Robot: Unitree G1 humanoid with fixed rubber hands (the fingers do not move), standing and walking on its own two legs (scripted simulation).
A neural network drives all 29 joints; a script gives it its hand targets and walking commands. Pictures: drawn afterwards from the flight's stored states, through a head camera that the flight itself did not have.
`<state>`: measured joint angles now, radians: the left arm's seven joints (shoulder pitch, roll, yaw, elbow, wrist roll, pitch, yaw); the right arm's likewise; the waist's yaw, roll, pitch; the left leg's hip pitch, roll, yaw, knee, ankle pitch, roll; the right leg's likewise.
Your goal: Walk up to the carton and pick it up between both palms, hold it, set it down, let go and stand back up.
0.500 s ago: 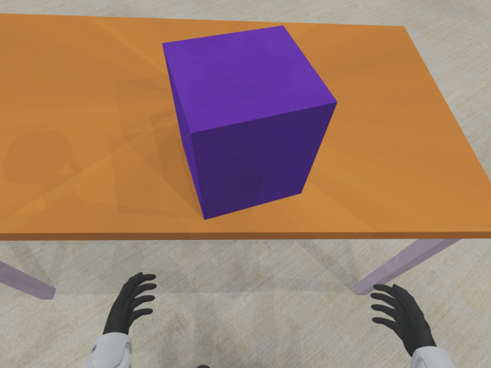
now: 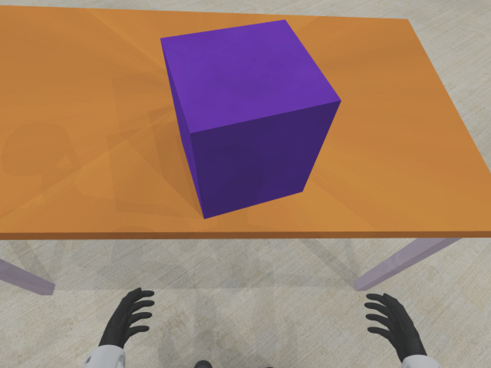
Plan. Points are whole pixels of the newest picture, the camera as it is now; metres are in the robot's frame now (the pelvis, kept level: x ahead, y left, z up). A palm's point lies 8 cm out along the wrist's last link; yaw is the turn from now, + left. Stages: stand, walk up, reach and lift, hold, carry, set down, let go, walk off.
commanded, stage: stand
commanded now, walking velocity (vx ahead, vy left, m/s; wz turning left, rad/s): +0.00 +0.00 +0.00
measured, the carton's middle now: (241, 126) +0.51 +0.05 +0.05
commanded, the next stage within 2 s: none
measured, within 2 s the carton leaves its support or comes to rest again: neither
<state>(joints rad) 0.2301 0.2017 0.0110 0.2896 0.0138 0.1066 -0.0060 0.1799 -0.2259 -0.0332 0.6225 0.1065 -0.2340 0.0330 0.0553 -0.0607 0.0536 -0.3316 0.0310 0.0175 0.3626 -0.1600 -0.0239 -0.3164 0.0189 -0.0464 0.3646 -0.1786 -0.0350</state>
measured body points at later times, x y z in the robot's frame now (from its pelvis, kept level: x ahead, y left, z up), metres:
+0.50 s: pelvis +0.02 +0.01 -0.02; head -0.01 +0.04 +0.43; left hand +0.16 +0.29 -0.11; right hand +0.19 -0.23 -0.08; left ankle +0.01 +0.13 -0.75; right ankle +0.00 -0.10 -0.75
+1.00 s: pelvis +0.01 +0.01 -0.02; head -0.01 +0.03 +0.43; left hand +0.15 +0.30 -0.11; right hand +0.19 -0.23 -0.09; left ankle +0.01 +0.13 -0.75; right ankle +0.00 -0.10 -0.75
